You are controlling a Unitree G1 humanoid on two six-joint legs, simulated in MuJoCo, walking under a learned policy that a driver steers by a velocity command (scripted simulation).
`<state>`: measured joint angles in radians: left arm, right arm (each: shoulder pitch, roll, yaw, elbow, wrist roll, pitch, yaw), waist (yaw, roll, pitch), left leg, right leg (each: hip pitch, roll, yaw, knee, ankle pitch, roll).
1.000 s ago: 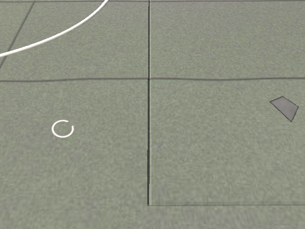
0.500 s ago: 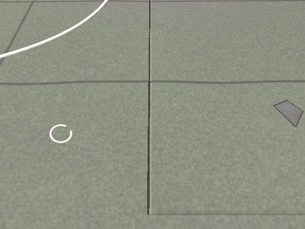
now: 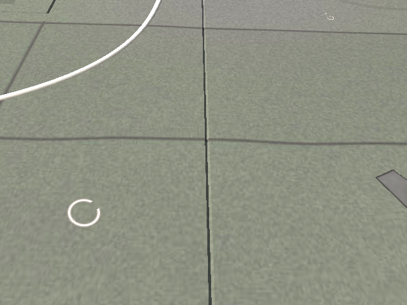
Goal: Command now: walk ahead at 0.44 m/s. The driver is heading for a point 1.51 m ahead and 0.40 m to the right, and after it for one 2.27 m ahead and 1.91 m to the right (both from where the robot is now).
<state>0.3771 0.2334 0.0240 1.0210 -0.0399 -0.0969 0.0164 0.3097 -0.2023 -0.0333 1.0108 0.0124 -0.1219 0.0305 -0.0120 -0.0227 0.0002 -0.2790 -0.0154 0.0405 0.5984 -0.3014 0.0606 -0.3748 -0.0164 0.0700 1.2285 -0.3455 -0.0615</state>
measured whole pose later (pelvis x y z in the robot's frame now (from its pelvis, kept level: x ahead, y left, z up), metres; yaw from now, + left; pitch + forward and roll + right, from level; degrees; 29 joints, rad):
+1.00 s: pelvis +0.54 +0.02 +0.00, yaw +0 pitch +2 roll -3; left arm 0.41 0.25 0.05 1.03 -0.02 -0.07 0.00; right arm 0.02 -0.22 -0.03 0.83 0.02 -0.10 0.03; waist 0.07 0.02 0.01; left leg -0.50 0.05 0.02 0.50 -0.05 0.06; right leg 0.05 0.02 -0.04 0.32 -0.40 0.00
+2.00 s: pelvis +1.05 -0.07 +0.01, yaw -29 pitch +3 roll +0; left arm 0.34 0.25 0.08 0.80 -0.03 -0.06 0.01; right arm 0.00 -0.26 -0.06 0.75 0.00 -0.11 0.00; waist 0.08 0.04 0.02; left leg -0.63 0.06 -0.09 0.56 0.04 -0.04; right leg -0.11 0.12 0.16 0.36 -0.29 -0.09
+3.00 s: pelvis +1.41 -0.43 +0.02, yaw -59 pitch +2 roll -1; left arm 0.34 0.26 0.05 0.74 -0.01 -0.07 0.00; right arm 0.09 -0.29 -0.05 0.75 0.00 -0.08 0.02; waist 0.06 0.05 0.02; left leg -0.69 0.11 -0.04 0.69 0.07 -0.04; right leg -0.07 0.10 0.04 0.27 -0.23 -0.08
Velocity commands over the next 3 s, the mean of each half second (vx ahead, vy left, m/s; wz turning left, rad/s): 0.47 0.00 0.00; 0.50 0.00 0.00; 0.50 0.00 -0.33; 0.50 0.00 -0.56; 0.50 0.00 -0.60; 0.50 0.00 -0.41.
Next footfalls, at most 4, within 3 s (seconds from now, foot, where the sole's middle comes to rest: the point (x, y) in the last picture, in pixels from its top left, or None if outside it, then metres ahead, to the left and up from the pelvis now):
0.46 right None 0.42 -0.11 -0.77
1.00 left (161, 254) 0.71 0.14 -0.77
1.60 right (229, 193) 0.98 -0.12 -0.77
2.10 left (213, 133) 1.33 -0.07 -0.77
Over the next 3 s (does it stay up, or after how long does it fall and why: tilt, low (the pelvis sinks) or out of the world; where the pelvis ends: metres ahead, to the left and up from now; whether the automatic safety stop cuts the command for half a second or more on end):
stays up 1.41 -0.43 0.02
